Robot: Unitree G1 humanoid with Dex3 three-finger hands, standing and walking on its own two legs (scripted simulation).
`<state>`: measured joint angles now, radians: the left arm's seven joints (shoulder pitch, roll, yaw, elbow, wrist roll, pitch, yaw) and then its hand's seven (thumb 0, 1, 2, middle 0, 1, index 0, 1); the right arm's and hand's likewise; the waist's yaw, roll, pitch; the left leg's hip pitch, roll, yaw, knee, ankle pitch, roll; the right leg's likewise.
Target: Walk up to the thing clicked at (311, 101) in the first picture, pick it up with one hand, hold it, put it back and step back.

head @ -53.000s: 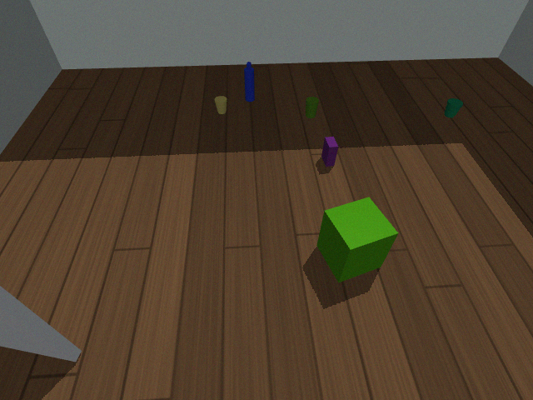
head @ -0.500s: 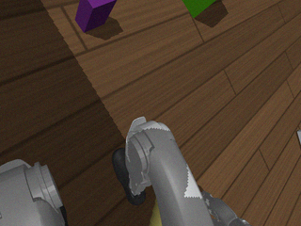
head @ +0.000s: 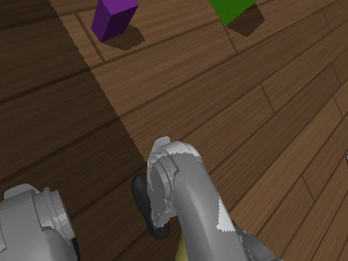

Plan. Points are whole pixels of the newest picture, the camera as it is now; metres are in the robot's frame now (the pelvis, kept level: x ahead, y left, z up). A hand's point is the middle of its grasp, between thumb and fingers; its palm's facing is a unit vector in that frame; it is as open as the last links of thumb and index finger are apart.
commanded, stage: withdraw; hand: left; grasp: from above
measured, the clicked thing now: out of the picture +0.50 +0.36 -0.26
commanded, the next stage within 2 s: home in 0.60 s
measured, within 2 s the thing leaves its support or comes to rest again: neither
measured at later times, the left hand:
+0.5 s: hand out of the picture +0.48 +0.39 -0.05, palm faces -0.48 -0.11 -0.87, open 13.6 cm
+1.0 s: hand out of the picture +0.45 +0.38 -0.09, palm faces -0.33 -0.22 -0.92, open 11.4 cm
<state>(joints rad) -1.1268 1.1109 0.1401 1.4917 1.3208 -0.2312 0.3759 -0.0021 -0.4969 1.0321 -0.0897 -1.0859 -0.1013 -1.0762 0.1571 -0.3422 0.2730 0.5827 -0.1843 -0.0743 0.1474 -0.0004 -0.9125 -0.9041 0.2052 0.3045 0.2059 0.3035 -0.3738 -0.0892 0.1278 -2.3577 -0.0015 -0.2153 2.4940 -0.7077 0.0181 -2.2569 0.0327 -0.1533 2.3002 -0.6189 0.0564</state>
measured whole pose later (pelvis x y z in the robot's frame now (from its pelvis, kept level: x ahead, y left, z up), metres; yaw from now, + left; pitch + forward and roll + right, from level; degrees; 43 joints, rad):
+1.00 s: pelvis -0.01 +0.00 +0.04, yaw +5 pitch +36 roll -10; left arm -0.92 0.86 0.16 1.11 1.06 -0.18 0.14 0.00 0.03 0.90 -0.26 -0.61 -0.25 -0.62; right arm 0.23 -0.27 0.11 0.61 -0.09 0.07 0.11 0.00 -0.90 -0.90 0.21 0.30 0.21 0.30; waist -0.24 0.02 -0.03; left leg -2.31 -0.02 -0.12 2.31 -0.65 0.03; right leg -2.23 0.00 -0.07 2.19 -0.60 0.05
